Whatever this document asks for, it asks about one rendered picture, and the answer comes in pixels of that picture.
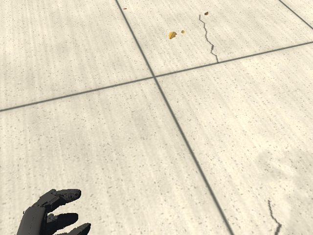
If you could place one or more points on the left robot hand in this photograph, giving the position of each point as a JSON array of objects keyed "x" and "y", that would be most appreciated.
[{"x": 36, "y": 221}]

